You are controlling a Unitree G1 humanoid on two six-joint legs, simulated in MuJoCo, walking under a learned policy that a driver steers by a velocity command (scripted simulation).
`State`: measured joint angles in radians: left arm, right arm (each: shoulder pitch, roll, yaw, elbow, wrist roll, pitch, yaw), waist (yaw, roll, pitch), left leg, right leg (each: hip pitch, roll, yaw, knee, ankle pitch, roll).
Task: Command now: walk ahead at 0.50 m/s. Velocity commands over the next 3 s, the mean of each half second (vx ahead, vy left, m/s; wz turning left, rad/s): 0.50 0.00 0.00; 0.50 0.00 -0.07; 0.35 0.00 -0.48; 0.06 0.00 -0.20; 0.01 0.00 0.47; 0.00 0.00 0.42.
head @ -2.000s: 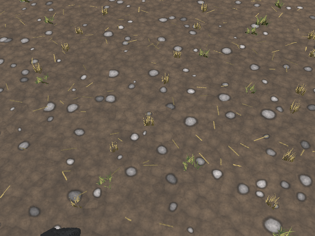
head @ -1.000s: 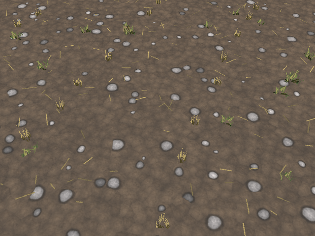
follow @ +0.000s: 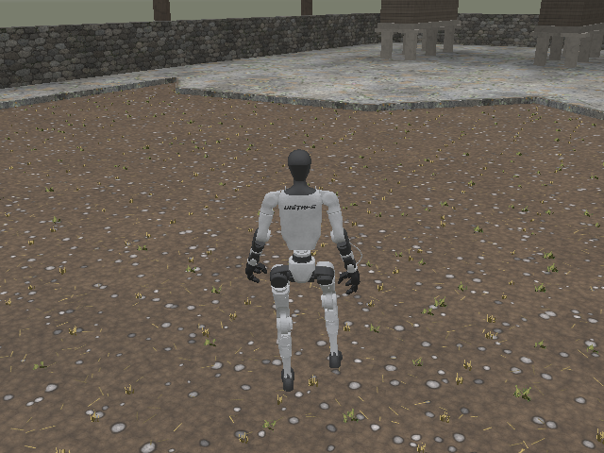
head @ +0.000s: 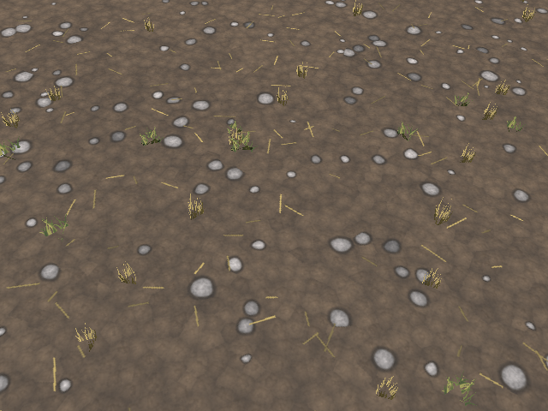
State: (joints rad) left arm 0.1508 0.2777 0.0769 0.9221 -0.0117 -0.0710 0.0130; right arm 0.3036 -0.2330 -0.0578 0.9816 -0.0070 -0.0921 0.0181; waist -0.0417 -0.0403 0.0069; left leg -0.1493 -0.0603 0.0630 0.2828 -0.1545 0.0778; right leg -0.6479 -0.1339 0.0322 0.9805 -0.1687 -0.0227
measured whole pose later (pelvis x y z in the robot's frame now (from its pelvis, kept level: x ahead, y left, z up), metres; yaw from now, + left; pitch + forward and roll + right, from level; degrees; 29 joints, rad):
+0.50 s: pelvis +0.29 -0.07 +0.00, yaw +0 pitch +1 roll -1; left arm 0.23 0.24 0.06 0.95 0.01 -0.09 -0.03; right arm 0.21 -0.27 -0.07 0.95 0.02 -0.08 -0.01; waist 0.02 0.04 0.02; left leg -0.54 0.10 -0.02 1.11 -0.31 0.04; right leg -0.23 0.05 -0.07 0.36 -0.15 -0.07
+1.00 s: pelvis +0.57 +0.00 -0.01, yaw -3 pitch +1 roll +0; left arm 0.27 0.27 0.07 0.98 -0.04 -0.07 0.01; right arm 0.18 -0.24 -0.06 0.93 -0.01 -0.10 0.02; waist 0.00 -0.04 0.03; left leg -0.29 -0.01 0.11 0.43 -0.16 0.05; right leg -0.48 -0.07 0.04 1.16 -0.33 -0.05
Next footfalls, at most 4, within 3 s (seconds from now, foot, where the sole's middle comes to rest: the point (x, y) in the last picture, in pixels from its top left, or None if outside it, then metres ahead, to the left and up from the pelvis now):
0.30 right None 0.36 -0.16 -0.79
0.84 left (229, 352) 0.66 0.09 -0.79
1.38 right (318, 267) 0.92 -0.16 -0.79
1.82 left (246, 239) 1.02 0.05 -0.79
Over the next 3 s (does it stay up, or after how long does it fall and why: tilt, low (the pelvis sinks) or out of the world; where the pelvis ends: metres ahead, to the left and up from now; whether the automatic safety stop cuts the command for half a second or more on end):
stays up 0.95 -0.01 -0.01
